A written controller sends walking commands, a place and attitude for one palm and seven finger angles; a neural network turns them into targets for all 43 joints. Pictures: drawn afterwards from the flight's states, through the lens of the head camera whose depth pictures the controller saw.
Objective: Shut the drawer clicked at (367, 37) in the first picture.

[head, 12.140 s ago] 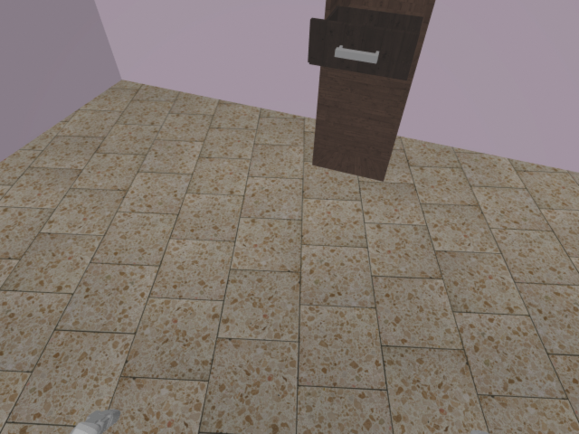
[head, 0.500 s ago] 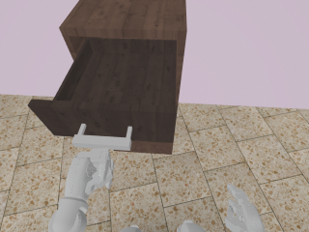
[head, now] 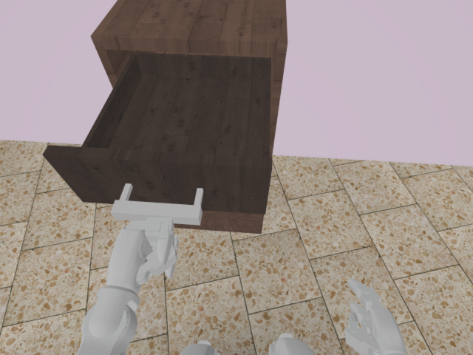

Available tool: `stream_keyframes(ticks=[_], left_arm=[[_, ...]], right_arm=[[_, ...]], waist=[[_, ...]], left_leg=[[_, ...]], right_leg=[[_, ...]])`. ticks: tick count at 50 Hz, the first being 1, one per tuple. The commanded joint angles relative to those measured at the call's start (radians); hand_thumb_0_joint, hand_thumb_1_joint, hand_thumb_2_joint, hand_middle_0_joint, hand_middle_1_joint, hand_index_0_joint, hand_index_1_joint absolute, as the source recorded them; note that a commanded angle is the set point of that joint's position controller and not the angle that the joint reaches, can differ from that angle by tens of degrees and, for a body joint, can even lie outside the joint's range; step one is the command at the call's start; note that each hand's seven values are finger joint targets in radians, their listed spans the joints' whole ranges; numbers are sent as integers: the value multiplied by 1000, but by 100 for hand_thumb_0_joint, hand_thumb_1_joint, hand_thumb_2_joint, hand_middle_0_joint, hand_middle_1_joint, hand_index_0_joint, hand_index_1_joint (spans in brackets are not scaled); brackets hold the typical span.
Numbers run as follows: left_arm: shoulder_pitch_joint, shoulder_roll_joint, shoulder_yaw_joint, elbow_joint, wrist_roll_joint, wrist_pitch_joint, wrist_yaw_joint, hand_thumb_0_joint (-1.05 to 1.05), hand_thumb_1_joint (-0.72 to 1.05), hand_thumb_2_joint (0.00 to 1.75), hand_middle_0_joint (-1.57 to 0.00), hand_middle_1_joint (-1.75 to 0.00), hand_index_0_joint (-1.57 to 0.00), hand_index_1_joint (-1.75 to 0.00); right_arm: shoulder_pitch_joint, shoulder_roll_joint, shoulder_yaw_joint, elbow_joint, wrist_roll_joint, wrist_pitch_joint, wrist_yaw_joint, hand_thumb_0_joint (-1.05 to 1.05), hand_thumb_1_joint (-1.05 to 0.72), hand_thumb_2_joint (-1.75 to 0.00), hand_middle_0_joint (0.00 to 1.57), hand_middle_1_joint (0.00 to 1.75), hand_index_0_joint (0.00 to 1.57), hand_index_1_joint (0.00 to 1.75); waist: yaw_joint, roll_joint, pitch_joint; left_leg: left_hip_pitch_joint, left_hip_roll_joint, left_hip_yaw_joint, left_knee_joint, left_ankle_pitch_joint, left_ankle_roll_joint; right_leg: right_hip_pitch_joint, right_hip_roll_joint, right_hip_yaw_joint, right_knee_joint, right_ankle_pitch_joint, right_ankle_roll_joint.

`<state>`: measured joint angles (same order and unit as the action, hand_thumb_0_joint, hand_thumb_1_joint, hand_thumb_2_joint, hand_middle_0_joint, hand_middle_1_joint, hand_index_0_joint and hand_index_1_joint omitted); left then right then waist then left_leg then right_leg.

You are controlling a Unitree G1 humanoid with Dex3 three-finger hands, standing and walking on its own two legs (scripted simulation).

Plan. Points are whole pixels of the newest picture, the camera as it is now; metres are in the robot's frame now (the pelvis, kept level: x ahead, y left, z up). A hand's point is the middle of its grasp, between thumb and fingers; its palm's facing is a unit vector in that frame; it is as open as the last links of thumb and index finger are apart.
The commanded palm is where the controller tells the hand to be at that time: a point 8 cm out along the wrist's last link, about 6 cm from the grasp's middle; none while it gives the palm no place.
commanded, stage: push the drawer shut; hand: left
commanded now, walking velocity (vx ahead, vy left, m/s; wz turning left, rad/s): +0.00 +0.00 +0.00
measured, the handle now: (160, 201) +0.35 +0.14 +0.07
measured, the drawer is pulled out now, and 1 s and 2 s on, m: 0.29 0.19 0.07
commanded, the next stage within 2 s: none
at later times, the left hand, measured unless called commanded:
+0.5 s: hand (174, 226) +0.31 +0.11 +0.06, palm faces -0.10 -0.99 -0.06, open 3.2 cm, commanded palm +0.31 +0.17 +0.07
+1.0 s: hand (182, 191) +0.37 +0.11 +0.06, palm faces -0.08 -1.00 -0.06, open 3.3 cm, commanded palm +0.37 +0.16 +0.07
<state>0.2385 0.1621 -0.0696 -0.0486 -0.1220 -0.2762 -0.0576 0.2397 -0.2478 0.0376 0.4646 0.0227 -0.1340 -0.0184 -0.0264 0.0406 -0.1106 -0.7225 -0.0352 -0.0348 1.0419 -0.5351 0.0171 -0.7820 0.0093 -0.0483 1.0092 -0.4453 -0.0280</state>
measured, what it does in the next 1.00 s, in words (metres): stands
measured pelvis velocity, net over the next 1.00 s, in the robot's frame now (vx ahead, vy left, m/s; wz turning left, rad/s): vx -0.02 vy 0.00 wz -0.01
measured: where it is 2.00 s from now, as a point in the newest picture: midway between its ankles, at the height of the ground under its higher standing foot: outside the picture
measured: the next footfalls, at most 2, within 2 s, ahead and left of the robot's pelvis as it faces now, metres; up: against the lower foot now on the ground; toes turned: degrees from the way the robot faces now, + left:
none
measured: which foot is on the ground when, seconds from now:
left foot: down 0.00-1.00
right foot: down 0.00-1.00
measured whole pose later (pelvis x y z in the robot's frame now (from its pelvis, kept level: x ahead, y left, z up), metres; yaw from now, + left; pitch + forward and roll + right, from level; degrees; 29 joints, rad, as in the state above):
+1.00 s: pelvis -0.02 +0.00 +0.01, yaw +0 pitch +13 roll +0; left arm -0.36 0.19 0.05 0.57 -0.13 -0.36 -0.04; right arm 0.27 -0.25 0.03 0.62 0.02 -0.09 -0.02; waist -0.06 0.03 -0.08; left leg -0.74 -0.04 -0.02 0.98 -0.48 0.02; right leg -0.80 0.01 -0.03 0.95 -0.38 -0.02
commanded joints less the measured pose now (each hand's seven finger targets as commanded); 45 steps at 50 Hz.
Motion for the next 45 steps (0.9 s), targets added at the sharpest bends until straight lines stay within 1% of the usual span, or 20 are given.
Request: stream_keyframes(ticks=[1,2,3,5,9,12,18,24,26,27,31,32,33,36,38,40,41,42,44,45], left_arm=[[-198,82,92,-250,-20,-67,24,0,90,90,-140,-160,-140,-160],[-228,58,69,-256,-23,-72,27,0,90,90,-140,-160,-140,-160],[-241,71,83,-236,-26,-75,33,0,90,90,-140,-160,-140,-160],[-260,54,73,-200,-30,-80,35,0,90,90,-140,-160,-140,-160],[-393,37,37,-152,-19,-98,39,0,90,90,-140,-160,-140,-160],[-450,80,77,-108,-21,-99,37,0,90,90,-140,-160,-140,-160],[-593,96,86,-30,-32,-86,24,0,90,90,-140,-160,-140,-160],[-712,62,64,56,-34,-81,32,0,90,90,-140,-160,-140,-160],[-731,94,104,91,-39,-84,37,0,90,90,-140,-160,-140,-160],[-748,79,91,95,-39,-88,35,0,90,90,-140,-160,-140,-160],[-812,103,124,169,-36,-101,39,0,90,90,-140,-160,-140,-160],[-826,88,113,196,-37,-101,38,0,90,90,-140,-160,-140,-160],[-848,126,145,218,-35,-104,41,0,90,90,-140,-160,-140,-160],[-885,92,126,235,-32,-119,40,0,90,90,-140,-160,-140,-160],[-882,140,174,284,-31,-122,43,0,90,90,-140,-160,-140,-160],[-925,126,164,283,-29,-134,41,0,90,90,-140,-160,-140,-160],[-934,104,148,311,-30,-134,38,0,90,90,-140,-160,-140,-160],[-979,108,149,308,-31,-141,38,0,90,90,-140,-160,-140,-160],[-986,149,194,348,-27,-148,40,0,90,90,-140,-160,-140,-160],[-1012,144,186,345,-26,-154,40,0,90,90,-140,-160,-140,-160]], right_arm=[[-32,-106,-52,-146,1,-44,-8,0,-90,-90,20,30,20,30],[-34,-103,-49,-141,-1,-47,-7,0,-90,-90,20,30,20,30],[-28,-106,-49,-132,-2,-46,-8,0,-90,-90,20,30,20,30],[-30,-106,-49,-118,-1,-48,-7,0,-90,-90,20,30,20,30],[-42,-112,-46,-89,0,-52,-9,0,-90,-90,20,30,20,30],[-43,-117,-49,-72,2,-49,-14,0,-90,-90,20,30,20,30],[-47,-121,-44,-42,8,-39,-24,0,-90,-90,20,30,20,30],[-40,-120,-44,-22,10,-36,-24,0,-90,-90,20,30,20,30],[-37,-123,-46,-14,9,-33,-23,0,-90,-90,20,30,20,30],[-37,-122,-46,-17,8,-32,-22,0,-90,-90,20,30,20,30],[-29,-126,-46,-7,8,-23,-19,0,-90,-90,20,30,20,30],[-27,-125,-45,-4,7,-20,-18,0,-90,-90,20,30,20,30],[-21,-130,-47,4,7,-18,-19,0,-90,-90,20,30,20,30],[-11,-126,-50,5,5,-14,-14,0,-90,-90,20,30,20,30],[4,-134,-53,13,2,-8,-13,0,-90,-90,20,30,20,30],[7,-130,-54,17,2,-4,-10,0,-90,-90,20,30,20,30],[11,-129,-54,20,3,-3,-8,0,-90,-90,20,30,20,30],[16,-131,-55,25,2,-3,-8,0,-90,-90,20,30,20,30],[30,-136,-58,34,0,3,-9,0,-90,-90,20,30,20,30],[31,-135,-60,37,-1,5,-9,0,-90,-90,20,30,20,30]], waist=[[-6,-25,-284],[-12,-6,-284],[-19,-36,-276],[-28,-45,-258],[-54,-43,-214],[-49,-43,-238],[-59,-45,-260],[-65,-18,-277],[-59,-43,-285],[-61,-40,-295],[-56,-36,-279],[-64,-43,-275],[-65,-61,-273],[-61,-31,-299],[-58,-61,-297],[-61,-25,-318],[-68,-39,-302],[-76,-35,-308],[-69,-53,-319],[-78,-46,-335]], left_leg=[[71,15,2,-172,286,2],[82,15,1,-172,300,2],[73,17,-4,-171,306,2],[67,19,-3,-168,291,1],[60,22,-13,-171,236,4],[54,20,-13,-176,198,5],[55,18,-15,-188,180,8],[89,19,-22,-204,186,4],[77,18,-15,-205,180,3],[82,17,-15,-207,185,4],[68,17,-11,-216,178,2],[65,16,-7,-214,171,4],[48,18,-9,-213,165,5],[73,17,-5,-219,188,3],[53,18,-4,-217,198,3],[68,16,0,-217,211,1],[67,17,-1,-220,205,1],[69,18,-1,-217,205,1],[59,19,-1,-214,216,2],[68,18,3,-210,225,3]], right_leg=[[265,-20,31,-155,224,-1],[260,-20,27,-154,241,-1],[262,-19,25,-156,246,-1],[243,-17,25,-158,239,3],[192,-19,25,-167,169,3],[199,-21,34,-179,122,4],[215,-21,41,-191,103,4],[201,-20,31,-192,113,4],[221,-20,39,-201,110,5],[224,-21,37,-200,117,5],[227,-20,42,-202,113,3],[224,-19,44,-208,109,5],[226,-18,45,-207,99,5],[232,-17,43,-201,131,3],[247,-15,44,-202,144,3],[248,-17,48,-197,166,1],[238,-15,45,-201,161,3],[231,-15,44,-199,163,3],[241,-11,46,-193,174,3],[243,-13,50,-193,190,5]])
